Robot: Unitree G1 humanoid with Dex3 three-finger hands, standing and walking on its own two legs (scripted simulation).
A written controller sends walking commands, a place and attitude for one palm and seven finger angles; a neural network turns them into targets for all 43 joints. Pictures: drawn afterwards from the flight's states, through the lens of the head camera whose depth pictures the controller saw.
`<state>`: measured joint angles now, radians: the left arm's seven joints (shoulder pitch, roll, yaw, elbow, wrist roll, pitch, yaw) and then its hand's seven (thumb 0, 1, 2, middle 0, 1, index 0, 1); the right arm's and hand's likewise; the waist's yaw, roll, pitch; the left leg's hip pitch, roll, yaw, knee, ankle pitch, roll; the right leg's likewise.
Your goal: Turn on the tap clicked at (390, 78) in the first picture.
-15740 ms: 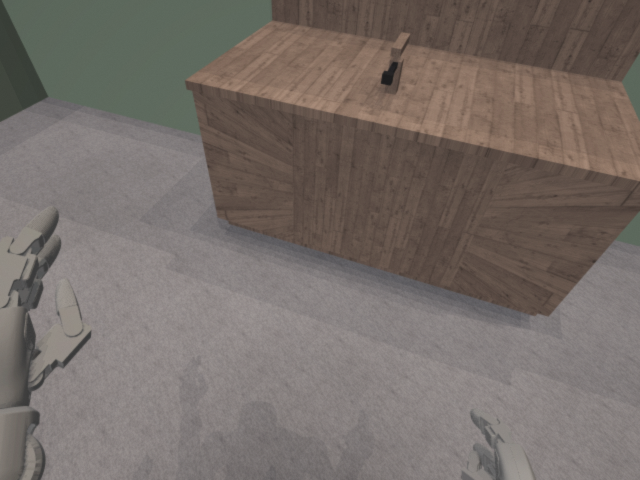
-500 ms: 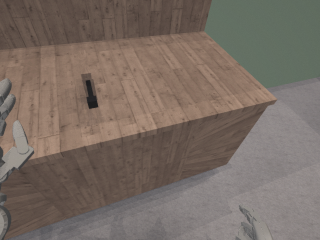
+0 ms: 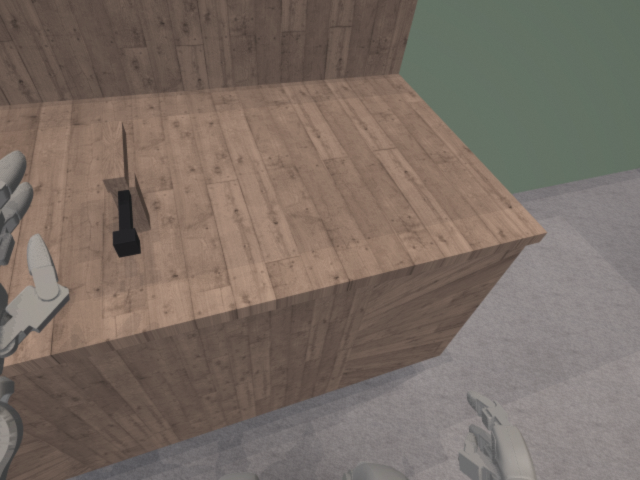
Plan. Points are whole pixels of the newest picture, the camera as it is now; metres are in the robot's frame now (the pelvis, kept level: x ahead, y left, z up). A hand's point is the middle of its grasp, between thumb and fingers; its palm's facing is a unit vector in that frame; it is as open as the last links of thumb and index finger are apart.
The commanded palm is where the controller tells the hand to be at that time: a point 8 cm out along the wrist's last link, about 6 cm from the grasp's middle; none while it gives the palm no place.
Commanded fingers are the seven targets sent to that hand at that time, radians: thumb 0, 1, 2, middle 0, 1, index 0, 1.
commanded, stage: shuffle to correct the standing spot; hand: left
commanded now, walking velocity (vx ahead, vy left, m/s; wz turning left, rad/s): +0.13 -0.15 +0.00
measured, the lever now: (126, 242) +0.39 +0.31 +0.04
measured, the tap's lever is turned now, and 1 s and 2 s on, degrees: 0 0 0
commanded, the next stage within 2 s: come to a stop and stand still in 0.20 s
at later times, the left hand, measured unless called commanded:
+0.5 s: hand (193, 221) +0.31 +0.17 +0.19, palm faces +0.41 -0.83 -0.37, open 7.4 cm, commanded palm +0.25 +0.21 +0.20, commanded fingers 0.00 0.90 0.90 -0.20 -0.30 -0.20 -0.30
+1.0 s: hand (161, 242) +0.28 +0.19 +0.19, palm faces +0.45 -0.82 -0.35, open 7.4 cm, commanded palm +0.23 +0.22 +0.20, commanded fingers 0.00 0.90 0.90 -0.20 -0.30 -0.20 -0.30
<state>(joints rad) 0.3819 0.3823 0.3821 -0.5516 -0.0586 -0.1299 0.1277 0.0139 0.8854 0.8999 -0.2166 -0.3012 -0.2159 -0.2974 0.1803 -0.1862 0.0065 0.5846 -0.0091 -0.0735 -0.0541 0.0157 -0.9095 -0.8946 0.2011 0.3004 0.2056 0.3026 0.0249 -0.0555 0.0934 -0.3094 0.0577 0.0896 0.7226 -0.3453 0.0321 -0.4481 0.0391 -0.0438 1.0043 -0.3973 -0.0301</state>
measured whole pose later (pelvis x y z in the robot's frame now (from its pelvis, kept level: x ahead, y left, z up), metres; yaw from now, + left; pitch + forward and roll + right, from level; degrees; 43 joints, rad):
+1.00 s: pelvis +0.07 -0.06 +0.02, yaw +1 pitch -2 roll -1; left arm 0.49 0.35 0.33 -0.55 -0.07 -0.10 0.18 0.01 0.89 0.90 -0.22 -0.30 -0.22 -0.30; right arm 0.15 -0.22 0.01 0.60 0.00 -0.05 -0.07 0.01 -0.91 -0.89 0.20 0.30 0.21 0.30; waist 0.03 0.00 0.06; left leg -0.22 0.01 -0.01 0.48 -0.23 0.00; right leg -0.23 0.00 -0.11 0.42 -0.16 -0.03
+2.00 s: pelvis +0.10 -0.02 +0.02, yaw +0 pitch +0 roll -1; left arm 0.37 0.37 0.37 -0.50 -0.04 -0.27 0.09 0.01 0.89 0.90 -0.21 -0.30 -0.21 -0.30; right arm 0.15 -0.17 0.02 0.56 0.00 -0.17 0.00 0.02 -0.91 -0.89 0.20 0.30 0.21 0.30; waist 0.03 -0.05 0.08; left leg -0.22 -0.03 0.04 0.49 -0.28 0.05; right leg -0.26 -0.01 -0.02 0.46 -0.20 0.01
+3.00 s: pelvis -0.05 -0.05 +0.02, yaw +1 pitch -1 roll +0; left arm 0.44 0.34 0.33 -0.43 -0.03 -0.18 0.10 0.01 0.89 0.90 -0.21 -0.30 -0.21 -0.30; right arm 0.25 -0.18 0.01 0.63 0.01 -0.10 -0.01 0.02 -0.91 -0.89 0.20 0.30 0.21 0.30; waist 0.00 -0.04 0.01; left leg -0.33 0.00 0.02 0.80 -0.40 0.03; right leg -0.26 0.04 -0.06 0.51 -0.23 -0.08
